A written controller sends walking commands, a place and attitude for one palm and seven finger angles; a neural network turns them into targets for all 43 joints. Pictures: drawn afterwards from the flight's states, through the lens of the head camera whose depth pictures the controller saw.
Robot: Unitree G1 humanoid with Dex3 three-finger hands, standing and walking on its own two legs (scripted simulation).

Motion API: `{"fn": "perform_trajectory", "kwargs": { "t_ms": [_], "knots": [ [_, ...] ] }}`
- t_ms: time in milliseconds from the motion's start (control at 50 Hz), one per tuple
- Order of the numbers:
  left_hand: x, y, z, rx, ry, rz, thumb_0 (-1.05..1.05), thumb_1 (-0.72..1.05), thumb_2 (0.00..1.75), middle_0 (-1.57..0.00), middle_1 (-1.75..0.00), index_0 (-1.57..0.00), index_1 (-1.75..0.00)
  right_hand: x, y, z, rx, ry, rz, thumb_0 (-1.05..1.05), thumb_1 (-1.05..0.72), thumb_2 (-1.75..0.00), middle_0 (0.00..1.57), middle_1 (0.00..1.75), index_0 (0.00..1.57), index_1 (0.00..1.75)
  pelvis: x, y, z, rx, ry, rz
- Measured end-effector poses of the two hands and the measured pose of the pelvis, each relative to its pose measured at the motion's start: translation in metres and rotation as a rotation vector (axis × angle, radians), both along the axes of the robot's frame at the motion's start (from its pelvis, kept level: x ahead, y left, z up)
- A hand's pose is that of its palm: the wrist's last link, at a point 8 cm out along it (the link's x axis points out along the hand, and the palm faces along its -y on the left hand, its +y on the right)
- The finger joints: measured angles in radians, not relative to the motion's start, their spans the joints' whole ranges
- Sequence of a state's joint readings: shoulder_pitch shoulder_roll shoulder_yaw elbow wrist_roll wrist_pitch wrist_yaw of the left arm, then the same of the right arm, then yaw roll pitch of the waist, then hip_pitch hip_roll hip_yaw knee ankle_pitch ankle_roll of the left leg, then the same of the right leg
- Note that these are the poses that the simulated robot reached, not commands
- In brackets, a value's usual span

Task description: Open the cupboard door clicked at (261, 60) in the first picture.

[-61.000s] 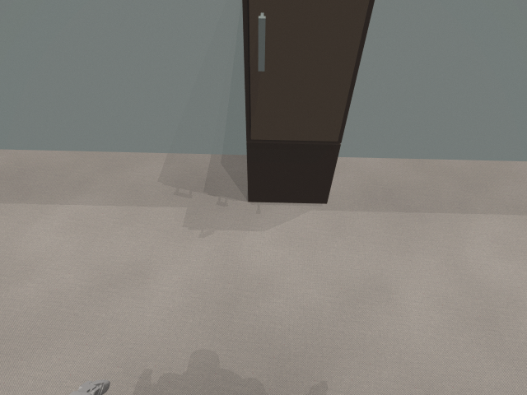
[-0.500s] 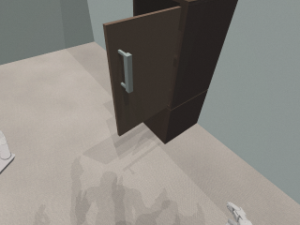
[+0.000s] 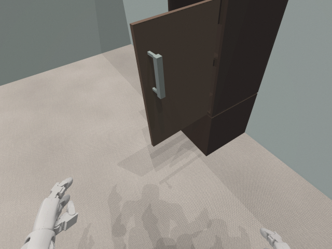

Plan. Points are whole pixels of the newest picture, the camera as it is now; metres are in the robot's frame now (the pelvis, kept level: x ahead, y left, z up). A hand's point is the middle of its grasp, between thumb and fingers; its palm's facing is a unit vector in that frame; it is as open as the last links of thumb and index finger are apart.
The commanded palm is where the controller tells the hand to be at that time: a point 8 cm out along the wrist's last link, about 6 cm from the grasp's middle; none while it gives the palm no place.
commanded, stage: let the arm hang, fingers relaxed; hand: left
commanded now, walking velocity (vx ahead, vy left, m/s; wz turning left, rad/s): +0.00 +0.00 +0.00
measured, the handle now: (156, 75) +0.66 +0.07 +0.08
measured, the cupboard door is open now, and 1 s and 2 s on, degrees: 94 94 94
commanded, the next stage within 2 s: look to check the result in 0.96 s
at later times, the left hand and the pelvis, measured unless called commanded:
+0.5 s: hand out of the picture -0.02 +0.23 -0.15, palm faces +0.05 -0.96 -0.27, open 7.3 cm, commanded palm none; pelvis -0.01 +0.02 +0.02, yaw +0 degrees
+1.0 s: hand out of the picture +0.06 +0.22 -0.15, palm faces +0.00 -0.97 -0.26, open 7.4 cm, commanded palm none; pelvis +0.01 +0.02 +0.02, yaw -1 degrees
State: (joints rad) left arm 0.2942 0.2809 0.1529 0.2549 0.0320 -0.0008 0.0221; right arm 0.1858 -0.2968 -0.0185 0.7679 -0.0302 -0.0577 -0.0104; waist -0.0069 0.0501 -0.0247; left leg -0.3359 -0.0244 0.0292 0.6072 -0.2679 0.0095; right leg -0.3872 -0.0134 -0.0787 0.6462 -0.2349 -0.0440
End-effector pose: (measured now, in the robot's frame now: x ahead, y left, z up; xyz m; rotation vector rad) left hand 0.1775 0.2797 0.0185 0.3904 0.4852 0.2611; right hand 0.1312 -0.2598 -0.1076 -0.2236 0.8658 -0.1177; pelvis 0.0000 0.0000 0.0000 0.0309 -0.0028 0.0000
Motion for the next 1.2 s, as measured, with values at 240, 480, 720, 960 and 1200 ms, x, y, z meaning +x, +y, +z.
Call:
{"fn": "perform_trajectory", "kwargs": {
  "t_ms": [240,480,720,960,1200],
  "knots": [
    [-0.153,-0.05,-0.146,-0.318,0.711,0.14,-0.03,1.0,0.9,-0.21,-0.3,-0.21,-0.3,-0.106,0.03,-0.015,0.023,0.423,-0.048,0.01,-0.93,-0.9,0.21,0.3,0.2,0.3,-0.009,-0.002,0.01,-0.039,-0.034,0.014],
    [-0.209,-0.008,-0.135,-0.246,0.902,0.233,0.0,0.92,0.9,-0.2,-0.3,-0.2,-0.3,-0.17,0.045,-0.022,0.056,0.592,-0.121,0.01,-0.91,-0.9,0.2,0.3,0.2,0.3,-0.007,0.015,0.017,-0.035,-0.03,0.001],
    [-0.163,-0.007,-0.135,-0.247,0.816,0.174,0.01,0.9,0.9,-0.2,-0.3,-0.2,-0.3,-0.144,0.052,-0.024,0.063,0.527,-0.123,0.01,-0.9,-0.9,0.2,0.3,0.2,0.3,-0.002,0.023,0.018,-0.027,-0.034,-0.009],
    [-0.124,-0.01,-0.131,-0.239,0.769,0.131,0.01,0.9,0.9,-0.2,-0.3,-0.2,-0.3,-0.099,0.037,-0.017,0.034,0.447,-0.112,0.0,-0.9,-0.9,0.2,0.3,0.2,0.3,0.01,0.022,0.021,-0.025,-0.036,-0.016],
    [-0.104,0.003,-0.123,-0.191,0.765,0.137,0.01,0.9,0.9,-0.2,-0.3,-0.2,-0.3,-0.072,0.016,-0.012,-0.003,0.433,-0.1,0.01,-0.9,-0.9,0.2,0.3,0.2,0.3,0.022,0.017,0.023,-0.026,-0.035,-0.017]
  ]
}}
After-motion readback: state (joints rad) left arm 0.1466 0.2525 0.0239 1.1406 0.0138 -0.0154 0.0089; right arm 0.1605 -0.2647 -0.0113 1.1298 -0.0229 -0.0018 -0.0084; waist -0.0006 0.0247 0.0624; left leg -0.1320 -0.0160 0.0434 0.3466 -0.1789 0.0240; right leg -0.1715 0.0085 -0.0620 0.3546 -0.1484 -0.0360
